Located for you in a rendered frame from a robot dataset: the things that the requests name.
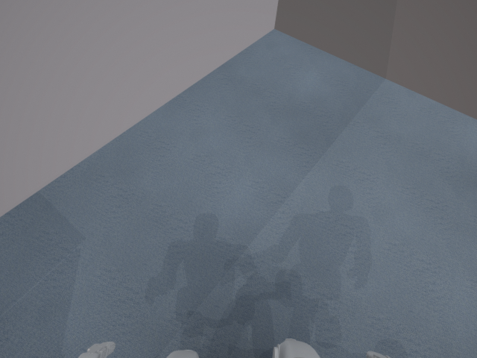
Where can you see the robot right thigh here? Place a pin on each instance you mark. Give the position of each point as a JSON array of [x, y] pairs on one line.
[[294, 349]]

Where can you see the robot left hand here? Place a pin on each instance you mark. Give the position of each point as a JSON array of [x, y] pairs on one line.
[[99, 350]]

